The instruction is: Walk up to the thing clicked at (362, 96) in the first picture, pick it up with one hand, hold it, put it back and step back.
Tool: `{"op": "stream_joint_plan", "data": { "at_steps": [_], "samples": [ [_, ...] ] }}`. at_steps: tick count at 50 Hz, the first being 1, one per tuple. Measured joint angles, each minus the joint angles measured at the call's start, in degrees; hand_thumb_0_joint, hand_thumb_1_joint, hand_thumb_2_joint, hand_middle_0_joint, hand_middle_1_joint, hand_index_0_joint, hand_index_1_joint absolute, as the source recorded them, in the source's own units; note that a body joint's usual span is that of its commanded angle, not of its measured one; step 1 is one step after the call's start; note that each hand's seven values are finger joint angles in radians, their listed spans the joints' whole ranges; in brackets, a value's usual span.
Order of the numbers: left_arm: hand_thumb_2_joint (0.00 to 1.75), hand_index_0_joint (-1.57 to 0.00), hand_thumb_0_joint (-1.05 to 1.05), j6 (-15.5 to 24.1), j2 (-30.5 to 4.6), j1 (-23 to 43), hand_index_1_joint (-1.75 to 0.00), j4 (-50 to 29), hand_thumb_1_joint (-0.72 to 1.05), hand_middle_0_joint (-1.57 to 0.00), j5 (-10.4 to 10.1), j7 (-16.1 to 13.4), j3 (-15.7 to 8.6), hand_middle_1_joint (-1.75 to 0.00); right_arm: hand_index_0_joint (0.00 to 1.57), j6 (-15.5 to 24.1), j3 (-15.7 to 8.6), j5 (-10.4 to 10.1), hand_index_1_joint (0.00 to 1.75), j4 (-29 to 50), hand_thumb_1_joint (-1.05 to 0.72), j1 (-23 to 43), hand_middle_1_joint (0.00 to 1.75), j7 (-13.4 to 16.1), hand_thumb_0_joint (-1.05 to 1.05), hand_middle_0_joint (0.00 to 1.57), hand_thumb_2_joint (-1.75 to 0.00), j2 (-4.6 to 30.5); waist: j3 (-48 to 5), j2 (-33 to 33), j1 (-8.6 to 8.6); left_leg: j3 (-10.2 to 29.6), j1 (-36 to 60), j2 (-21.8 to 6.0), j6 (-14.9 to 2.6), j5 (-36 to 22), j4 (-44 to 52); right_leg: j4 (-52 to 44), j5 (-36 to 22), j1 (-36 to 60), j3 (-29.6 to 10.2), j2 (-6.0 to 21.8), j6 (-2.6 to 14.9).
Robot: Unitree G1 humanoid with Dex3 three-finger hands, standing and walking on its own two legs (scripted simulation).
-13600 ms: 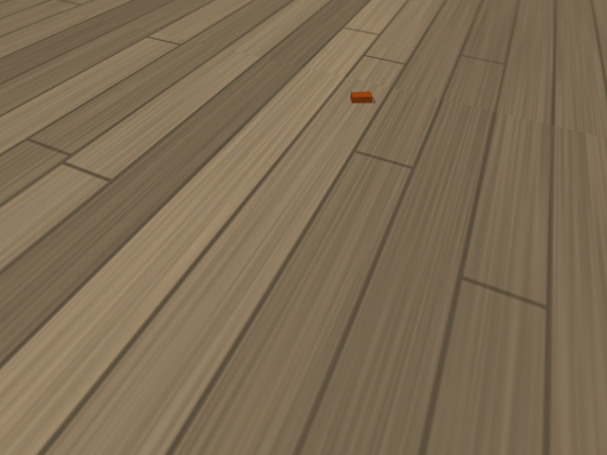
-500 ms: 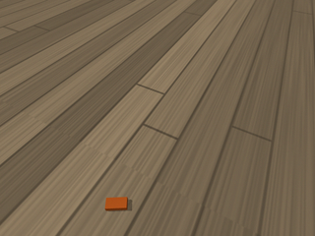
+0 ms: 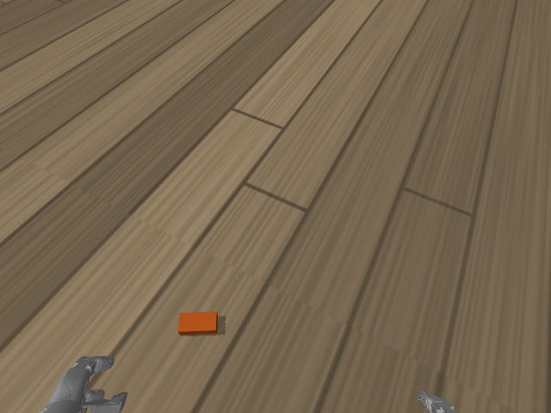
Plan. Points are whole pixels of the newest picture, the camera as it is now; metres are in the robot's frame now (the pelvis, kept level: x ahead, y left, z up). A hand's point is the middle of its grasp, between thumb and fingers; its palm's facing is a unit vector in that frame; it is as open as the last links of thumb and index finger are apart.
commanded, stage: rise first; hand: left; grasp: from above
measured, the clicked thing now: (198, 323) +0.46 +0.23 -0.74
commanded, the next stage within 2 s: none
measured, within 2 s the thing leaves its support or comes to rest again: neither
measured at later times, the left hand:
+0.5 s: hand out of the picture +0.14 +0.26 -0.20, palm faces -0.16 -0.87 -0.47, open 14.2 cm
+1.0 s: hand (132, 395) +0.20 +0.28 -0.34, palm faces -0.42 -0.60 -0.68, open 14.3 cm
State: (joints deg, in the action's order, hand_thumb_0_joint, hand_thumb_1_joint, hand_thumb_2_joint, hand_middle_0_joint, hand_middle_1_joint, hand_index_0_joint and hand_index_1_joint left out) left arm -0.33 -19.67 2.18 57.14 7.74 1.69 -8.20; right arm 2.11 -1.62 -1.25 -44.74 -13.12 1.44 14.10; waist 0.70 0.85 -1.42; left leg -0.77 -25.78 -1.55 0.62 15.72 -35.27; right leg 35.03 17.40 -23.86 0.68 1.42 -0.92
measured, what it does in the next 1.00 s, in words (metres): lowers itself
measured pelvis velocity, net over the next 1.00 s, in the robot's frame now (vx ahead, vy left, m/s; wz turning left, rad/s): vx -0.03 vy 0.00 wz -0.01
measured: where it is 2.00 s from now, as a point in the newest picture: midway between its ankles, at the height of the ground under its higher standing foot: outside the picture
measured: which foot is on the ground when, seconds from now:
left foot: down 0.00-1.00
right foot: down 0.00-1.00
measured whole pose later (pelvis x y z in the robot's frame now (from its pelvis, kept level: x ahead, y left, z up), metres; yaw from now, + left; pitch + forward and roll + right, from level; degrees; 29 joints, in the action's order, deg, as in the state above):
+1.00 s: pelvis -0.03 +0.00 -0.20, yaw -1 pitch +30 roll -2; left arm 1.8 -25.4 1.3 34.4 32.4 -3.5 -6.4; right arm 11.0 -2.8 0.1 -33.7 -5.5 -0.6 16.4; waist -10.4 -0.2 -1.8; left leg 2.3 -88.1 -1.8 0.6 37.2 -95.1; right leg 94.2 39.7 -84.6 1.3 1.4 -1.3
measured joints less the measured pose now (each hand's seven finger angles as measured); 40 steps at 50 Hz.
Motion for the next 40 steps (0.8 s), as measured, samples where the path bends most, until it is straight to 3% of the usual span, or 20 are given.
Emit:
{"op": "stream_joint_plan", "data": {
  "at_steps": [7, 15, 20, 34, 40],
  "samples": [
    [0.98, -0.10, 0.01, -6.17, 0.83, -4.30, -0.96, -6.36, -0.12, -0.09, 2.01, -1.50, 0.90, -0.96, 0.20, 0.44, 0.01, -0.19, 0.30, 4.99, -0.90, -1.28, 0.30, -0.34, 0.01, 0.21, -0.90, -0.12, -2.45, -1.15, -0.44, 0.17, -5.94, 0.09, -0.41, 3.46, -6.89, 6.06, 3.09, -5.45, -0.01, 0.19, -0.46],
    [1.00, -0.07, 0.00, -6.58, 1.58, -9.87, -1.04, -16.94, -0.44, -0.07, 4.59, -1.61, 0.62, -1.03, 0.20, 3.54, -0.73, 0.54, 0.30, 8.79, -0.89, 0.25, 0.30, 0.13, 0.01, 0.21, -0.90, 0.19, -4.16, -0.69, 0.23, 0.69, -16.74, 0.10, -0.64, 8.88, -18.85, 17.57, 8.46, -15.81, 0.13, 0.33, -0.81],
    [1.02, -0.06, 0.00, -8.02, 1.76, -13.21, -1.05, -23.74, -0.52, -0.07, 6.71, -2.19, 1.02, -1.03, 0.20, 4.31, -0.68, 0.82, 0.30, 10.27, -0.89, 1.48, 0.30, 0.40, 0.01, 0.21, -0.90, -0.14, -5.22, -0.76, 0.38, 1.05, -21.25, -0.09, -0.65, 11.45, -24.10, 22.42, 10.89, -20.02, 0.30, 0.19, -0.86],
    [1.01, -0.07, 0.00, -11.88, 1.21, -18.14, -1.04, -34.28, -0.57, -0.08, 8.66, -2.72, 2.03, -1.03, 0.20, 6.11, 0.21, 1.19, 0.30, 13.87, -0.91, 2.15, 0.30, 0.00, 0.01, 0.21, -0.90, -1.06, -7.50, -1.37, -0.11, 2.09, -31.55, -0.40, -0.53, 15.43, -33.80, 31.66, 14.93, -29.79, 0.95, -0.11, -0.73],
    [1.00, -0.08, 0.00, -9.14, -0.60, -15.06, -1.05, -31.33, -0.58, -0.08, 12.82, -3.13, 2.09, -1.03, 0.20, 7.49, 0.36, 1.30, 0.30, 14.05, -0.92, 3.12, 0.30, -0.39, 0.01, 0.21, -0.90, -0.17, -8.88, -1.40, -0.28, 2.44, -39.50, -0.30, -0.41, 17.14, -40.27, 38.60, 17.06, -37.76, 1.01, -0.01, -0.56]
  ]
}}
